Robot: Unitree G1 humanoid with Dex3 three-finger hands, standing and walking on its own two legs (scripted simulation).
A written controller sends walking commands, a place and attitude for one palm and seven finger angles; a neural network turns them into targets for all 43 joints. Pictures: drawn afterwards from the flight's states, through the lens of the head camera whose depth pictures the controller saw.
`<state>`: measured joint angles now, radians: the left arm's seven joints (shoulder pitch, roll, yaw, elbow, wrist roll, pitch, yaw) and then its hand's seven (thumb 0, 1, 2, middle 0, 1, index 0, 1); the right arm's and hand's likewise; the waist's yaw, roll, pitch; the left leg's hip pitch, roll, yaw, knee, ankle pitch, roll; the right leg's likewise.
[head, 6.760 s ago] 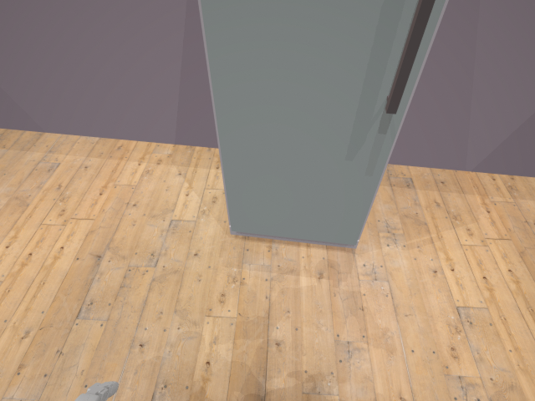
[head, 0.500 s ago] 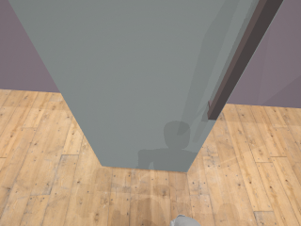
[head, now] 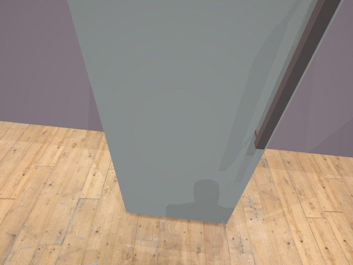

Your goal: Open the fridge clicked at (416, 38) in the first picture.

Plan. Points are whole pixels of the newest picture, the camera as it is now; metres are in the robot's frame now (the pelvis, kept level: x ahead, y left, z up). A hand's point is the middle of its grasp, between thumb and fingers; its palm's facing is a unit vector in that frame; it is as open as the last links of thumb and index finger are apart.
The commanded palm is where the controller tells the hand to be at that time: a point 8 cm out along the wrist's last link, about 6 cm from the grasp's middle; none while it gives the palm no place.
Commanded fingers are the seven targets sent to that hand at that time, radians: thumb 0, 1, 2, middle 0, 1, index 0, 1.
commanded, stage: come to a stop and stand still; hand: right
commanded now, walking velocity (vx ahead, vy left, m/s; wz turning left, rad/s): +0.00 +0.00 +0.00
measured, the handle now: (289, 71) +0.47 -0.20 +0.25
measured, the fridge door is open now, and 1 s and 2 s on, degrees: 0 0 0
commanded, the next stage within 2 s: look again from close up in 1.28 s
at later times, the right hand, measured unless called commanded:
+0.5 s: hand out of the picture -0.10 -0.16 -0.16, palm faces +0.08 +0.97 -0.24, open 7.4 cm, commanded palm none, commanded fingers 0.00 -0.90 -0.90 0.20 0.30 0.20 0.30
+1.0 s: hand out of the picture -0.21 -0.15 -0.16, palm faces +0.10 +0.98 -0.16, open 7.4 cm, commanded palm none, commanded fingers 0.00 -0.90 -0.90 0.20 0.30 0.20 0.30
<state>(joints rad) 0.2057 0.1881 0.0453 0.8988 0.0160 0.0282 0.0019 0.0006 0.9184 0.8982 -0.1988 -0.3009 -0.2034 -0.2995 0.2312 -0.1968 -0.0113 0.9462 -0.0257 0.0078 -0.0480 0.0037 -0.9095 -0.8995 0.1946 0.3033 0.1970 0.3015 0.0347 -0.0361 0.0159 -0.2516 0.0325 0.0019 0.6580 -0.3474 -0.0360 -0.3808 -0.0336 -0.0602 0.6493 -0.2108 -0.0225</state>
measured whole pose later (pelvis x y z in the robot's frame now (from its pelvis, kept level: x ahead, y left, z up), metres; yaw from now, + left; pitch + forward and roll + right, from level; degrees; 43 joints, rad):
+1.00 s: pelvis -0.17 +0.00 +0.02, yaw -1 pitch -2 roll +0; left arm 0.34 0.17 0.05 1.01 0.02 0.03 0.00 0.01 0.93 0.90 -0.20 -0.30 -0.20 -0.30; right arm 0.42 -0.11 -0.02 1.05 -0.03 0.00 -0.03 0.01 -0.91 -0.90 0.20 0.30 0.20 0.30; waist -0.01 0.02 -0.03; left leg -0.26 -0.02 -0.02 0.46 -0.18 0.05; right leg -0.34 0.00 -0.06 0.81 -0.41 -0.02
